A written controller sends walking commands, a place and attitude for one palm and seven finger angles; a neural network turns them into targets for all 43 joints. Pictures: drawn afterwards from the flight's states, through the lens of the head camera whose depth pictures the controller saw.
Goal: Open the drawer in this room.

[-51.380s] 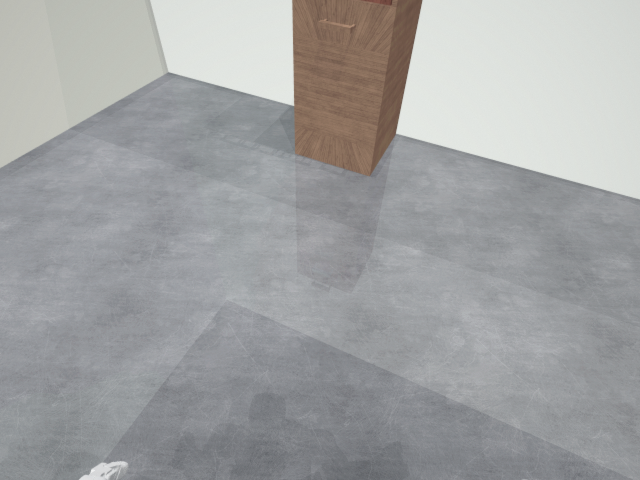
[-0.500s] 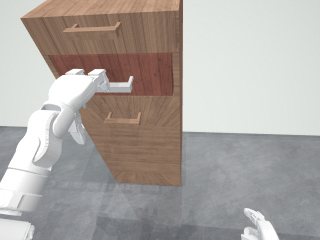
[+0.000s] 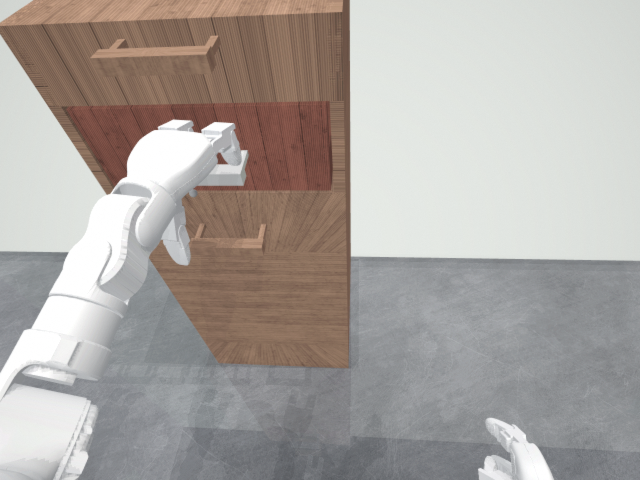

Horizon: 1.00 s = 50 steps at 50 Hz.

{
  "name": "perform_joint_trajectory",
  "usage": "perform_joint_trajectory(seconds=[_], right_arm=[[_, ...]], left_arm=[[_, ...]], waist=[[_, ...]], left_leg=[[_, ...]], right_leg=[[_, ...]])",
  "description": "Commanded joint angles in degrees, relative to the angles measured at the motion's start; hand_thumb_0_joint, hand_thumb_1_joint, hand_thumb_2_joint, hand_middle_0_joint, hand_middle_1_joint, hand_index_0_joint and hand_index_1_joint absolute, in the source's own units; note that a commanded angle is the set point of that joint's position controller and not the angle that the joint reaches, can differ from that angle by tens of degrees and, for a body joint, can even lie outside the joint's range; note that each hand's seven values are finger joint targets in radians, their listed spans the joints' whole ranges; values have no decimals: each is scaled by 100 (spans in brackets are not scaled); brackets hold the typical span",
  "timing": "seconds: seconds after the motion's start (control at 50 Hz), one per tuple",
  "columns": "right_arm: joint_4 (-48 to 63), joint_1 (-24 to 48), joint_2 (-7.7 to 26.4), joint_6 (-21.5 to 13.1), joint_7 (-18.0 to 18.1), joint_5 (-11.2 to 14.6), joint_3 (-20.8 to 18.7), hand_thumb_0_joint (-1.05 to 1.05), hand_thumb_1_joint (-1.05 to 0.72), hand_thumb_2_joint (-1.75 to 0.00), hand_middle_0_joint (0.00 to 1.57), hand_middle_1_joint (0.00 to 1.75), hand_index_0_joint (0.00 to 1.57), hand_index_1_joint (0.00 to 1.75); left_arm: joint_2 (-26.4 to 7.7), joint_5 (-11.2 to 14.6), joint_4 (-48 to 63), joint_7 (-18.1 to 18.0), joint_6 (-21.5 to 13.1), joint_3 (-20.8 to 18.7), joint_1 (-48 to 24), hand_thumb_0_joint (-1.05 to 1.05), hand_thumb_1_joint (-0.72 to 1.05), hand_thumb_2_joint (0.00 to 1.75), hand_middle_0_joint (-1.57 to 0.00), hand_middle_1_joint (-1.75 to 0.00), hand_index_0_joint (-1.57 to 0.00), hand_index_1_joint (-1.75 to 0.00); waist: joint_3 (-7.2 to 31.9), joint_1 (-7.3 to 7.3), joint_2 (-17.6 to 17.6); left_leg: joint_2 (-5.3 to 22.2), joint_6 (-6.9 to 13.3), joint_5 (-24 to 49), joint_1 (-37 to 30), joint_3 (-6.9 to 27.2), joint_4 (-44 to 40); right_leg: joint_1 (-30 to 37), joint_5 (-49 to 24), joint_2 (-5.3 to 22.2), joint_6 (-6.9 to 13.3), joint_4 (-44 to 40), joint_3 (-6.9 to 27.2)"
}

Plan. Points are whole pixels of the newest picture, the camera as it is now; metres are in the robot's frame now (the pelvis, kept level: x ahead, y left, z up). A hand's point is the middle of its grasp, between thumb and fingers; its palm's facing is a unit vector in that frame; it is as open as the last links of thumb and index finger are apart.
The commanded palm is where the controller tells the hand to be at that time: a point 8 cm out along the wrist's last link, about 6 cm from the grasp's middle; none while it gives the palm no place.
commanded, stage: move the hooked fingers above the handle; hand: left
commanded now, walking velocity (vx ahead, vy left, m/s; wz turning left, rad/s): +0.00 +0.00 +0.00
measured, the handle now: (202, 165) +0.53 +0.23 +0.10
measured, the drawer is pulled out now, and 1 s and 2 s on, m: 0.00 0.00 0.00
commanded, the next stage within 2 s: none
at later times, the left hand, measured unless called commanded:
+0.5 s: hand (209, 157) +0.48 +0.19 +0.16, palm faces +0.06 -0.07 -1.00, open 13.8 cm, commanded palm +0.46 +0.24 +0.22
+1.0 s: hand (185, 175) +0.45 +0.21 +0.15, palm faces -0.03 +0.02 -1.00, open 13.8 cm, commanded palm +0.46 +0.24 +0.22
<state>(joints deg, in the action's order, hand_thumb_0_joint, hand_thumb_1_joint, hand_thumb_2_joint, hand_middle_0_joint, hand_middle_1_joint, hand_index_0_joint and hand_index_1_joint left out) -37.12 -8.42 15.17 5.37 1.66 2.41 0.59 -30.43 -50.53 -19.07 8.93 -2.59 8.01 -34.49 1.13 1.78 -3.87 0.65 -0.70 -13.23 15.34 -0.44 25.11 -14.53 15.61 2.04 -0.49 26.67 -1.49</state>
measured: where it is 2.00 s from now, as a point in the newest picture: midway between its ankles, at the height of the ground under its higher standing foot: outside the picture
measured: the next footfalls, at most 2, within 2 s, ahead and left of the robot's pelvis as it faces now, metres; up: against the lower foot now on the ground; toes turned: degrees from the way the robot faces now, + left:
none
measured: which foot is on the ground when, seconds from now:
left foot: down 0.00-1.00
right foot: down 0.00-1.00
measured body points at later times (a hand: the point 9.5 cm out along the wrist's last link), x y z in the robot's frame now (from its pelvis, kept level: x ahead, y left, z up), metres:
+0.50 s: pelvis +0.01 +0.00 -0.01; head +0.06 -0.02 +0.44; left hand +0.47 +0.19 +0.21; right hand +0.10 -0.28 -0.13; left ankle -0.01 +0.13 -0.74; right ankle -0.02 -0.12 -0.74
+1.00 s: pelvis -0.01 +0.00 -0.01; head +0.04 +0.00 +0.44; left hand +0.44 +0.21 +0.20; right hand +0.07 -0.28 -0.13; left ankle -0.01 +0.13 -0.74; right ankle -0.02 -0.12 -0.74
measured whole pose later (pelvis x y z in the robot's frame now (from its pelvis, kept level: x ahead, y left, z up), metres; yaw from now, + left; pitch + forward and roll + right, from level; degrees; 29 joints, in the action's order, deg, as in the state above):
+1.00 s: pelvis -0.01 +0.00 -0.01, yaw +0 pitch +7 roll +0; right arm -40.1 -17.1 16.6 5.6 4.3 2.8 -2.8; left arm -34.6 -53.6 -40.1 7.2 -11.2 8.9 -49.8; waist 2.0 -0.9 -1.3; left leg 1.2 -0.5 -14.7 23.0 0.0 30.5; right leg -21.0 15.8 1.5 -0.6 29.6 -1.8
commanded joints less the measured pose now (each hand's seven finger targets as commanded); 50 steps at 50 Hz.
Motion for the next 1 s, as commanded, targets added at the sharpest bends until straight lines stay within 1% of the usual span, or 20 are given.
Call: perform_joint_trajectory(seconds=[0.0, 0.06, 0.12, 0.18, 0.2, 0.28, 0.3, 0.38, 0.4, 0.44, 0.48, 0.54, 0.6, 0.64, 0.72, 0.8, 0.82, 0.88, 0.94, 0.98], right_arm=[[538, 89, 644, -108, -2, -62, -247, 0, -90, -90, 20, 30, 20, 30], [486, 91, 683, 5, -40, -26, -239, 0, -90, -90, 20, 30, 20, 30], [608, 56, 795, 92, -40, 45, -288, 0, -90, -90, 20, 30, 20, 30], [660, -83, 850, 120, 39, 69, -353, 0, -90, -90, 20, 30, 20, 30], [728, -95, 825, 82, 81, 79, -371, 0, -90, -90, 20, 30, 20, 30], [578, -370, 812, -17, 240, 17, -446, 0, -90, -90, 20, 30, 20, 30], [533, -439, 803, -51, 267, -5, -447, 0, -90, -90, 20, 30, 20, 30], [284, -801, 740, -80, 217, -45, -469, 0, -90, -90, 20, 30, 20, 30], [248, -826, 779, -87, 195, -53, -459, 0, -90, -90, 20, 30, 20, 30], [200, -774, 676, -86, 112, -35, -422, 0, -90, -90, 20, 30, 20, 30], [193, -695, 739, -50, 37, -36, -406, 0, -90, -90, 20, 30, 20, 30], [298, -646, 816, 68, -47, -51, -421, 0, -90, -90, 20, 30, 20, 30], [414, -484, 868, 214, 26, 14, -362, 0, -90, -90, 20, 30, 20, 30], [428, -430, 892, 260, 133, 75, -313, 0, -90, -90, 20, 30, 20, 30], [584, -516, 935, 225, 314, 101, -357, 0, -90, -90, 20, 30, 20, 30], [602, -702, 815, 47, 354, 59, -489, 0, -90, -90, 20, 30, 20, 30], [529, -769, 826, -5, 356, 43, -540, 0, -90, -90, 20, 30, 20, 30], [375, -986, 796, -133, 340, 15, -589, 0, -90, -90, 20, 30, 20, 30], [209, -1107, 818, -181, 262, -11, -590, 0, -90, -90, 20, 30, 20, 30], [121, -1119, 843, -154, 190, -18, -539, 0, -90, -90, 20, 30, 20, 30]], left_arm=[[-2379, -73, 237, -823, 87, -1983, -2867, 0, -50, 30, -30, -120, -30, -120], [-1994, -277, -597, -846, 457, -1501, -2702, 0, -50, 30, -30, -120, -30, -120], [-1613, -464, -914, -527, 762, -856, -2741, 0, -50, 30, -30, -120, -30, -120], [-1270, -434, -662, -106, 671, -353, -3082, 0, -50, 30, -30, -120, -30, -120], [-886, -302, -441, 64, 524, -6, -3255, 0, -50, 30, -30, -120, -30, -120], [-1524, -44, 204, 183, -283, -578, -3916, 0, -50, 30, -30, -120, -30, -120], [-1527, 57, 302, 107, -488, -596, -4174, 0, -50, 30, -30, -120, -30, -120], [-2476, -89, -459, -637, -813, -1707, -4353, 0, -50, 30, -30, -120, -30, -120], [-2923, -135, -681, -869, -787, -2109, -4413, 0, -50, 30, -30, -120, -30, -120], [-2630, -347, -1170, -1285, -545, -1889, -4305, 0, -50, 30, -30, -120, -30, -120], [-2747, -519, -1609, -1533, -143, -1902, -4149, 0, -50, 30, -30, -120, -30, -120], [-2643, -787, -2158, -1376, 447, -1671, -3684, 0, -50, 30, -30, -120, -30, -120], [-2808, -739, -2289, -1137, 649, -1698, -3576, 0, -50, 30, -30, -120, -30, -120], [-2812, -703, -2572, -999, 727, -1567, -3489, 0, -50, 30, -30, -120, -30, -120], [-2887, -708, -2385, -542, 342, -1565, -3581, 0, -50, 30, -30, -120, -30, -120], [-1509, -557, -1218, -205, -488, -366, -4472, 0, -50, 30, -30, -120, -30, -120], [-1607, -483, -962, -209, -647, -454, -4609, 0, -50, 30, -30, -120, -30, -120], [-1206, -239, -448, -268, -979, -163, -5139, 0, -50, 30, -30, -120, -30, -120], [-1540, -113, -738, -601, -980, -601, -5153, 0, -50, 30, -30, -120, -30, -120], [-2040, -204, -1150, -906, -828, -1098, -5135, 0, -50, 30, -30, -120, -30, -120]], waist=[[2207, 218, 188], [1863, 139, 342], [1936, -60, 496], [2016, -342, 649], [1981, -450, 754], [2354, -455, 338], [2318, -481, 209], [2450, -260, 112], [2504, -175, 127], [2484, -102, -29], [2579, -4, -88], [2856, 60, 8], [2594, 26, 622], [2128, -54, 1009], [2142, -222, 1083], [1939, -698, 411], [2013, -688, 53], [2118, -838, -438], [2192, -729, -349], [2260, -574, -322]], left_leg=[[-211, 160, 2422, -558, -207, 33], [-171, 148, 2247, -281, -310, -17], [-171, 231, 2024, -324, -382, 31], [-213, 309, 1873, -522, -299, 106], [-250, 351, 1837, -619, -274, 142], [-312, 377, 2016, -918, -167, 287], [-333, 363, 2036, -906, -165, 317], [-264, 285, 2472, -590, -136, 443], [-271, 260, 2439, -313, -168, 447], [-241, 194, 2571, -85, -223, 427], [-202, 139, 2646, 37, -312, 398], [-161, 161, 2744, 46, -413, 381], [-165, 228, 2212, 242, -493, 234], [-151, 276, 1626, 420, -485, 107], [-158, 385, 1281, 275, -452, 100], [-133, 417, 1136, -400, -333, 243], [-144, 406, 1098, -632, -278, 298], [-191, 340, 1295, -1052, -115, 404], [-202, 265, 1435, -946, -42, 449], [-198, 198, 1595, -653, -25, 408]], right_leg=[[984, -2206, -251, 259, -58, -83], [818, -2214, -235, 229, -51, -96], [689, -2170, -224, 195, -106, -24], [504, -2242, -247, 171, -109, 10], [410, -2201, -259, 167, -139, 14], [331, -2321, -287, 179, -52, 95], [288, -2263, -287, 201, -54, 79], [306, -2407, -333, 238, 135, 26], [485, -2418, -319, 237, 157, 39], [487, -2511, -327, 262, 271, -9], [622, -2607, -332, 264, 322, -28], [878, -2874, -305, 227, 350, -9], [1055, -2618, -280, 169, 181, 39], [902, -2201, -243, 106, 38, 71], [773, -1959, -231, 57, -30, 154], [-128, -1429, -279, 112, -157, 163], [-352, -1258, -318, 134, -181, 203], [-804, -1087, -378, 214, -119, 114], [-760, -1106, -397, 250, -70, 43], [-603, -1206, -405, 284, 39, -20]])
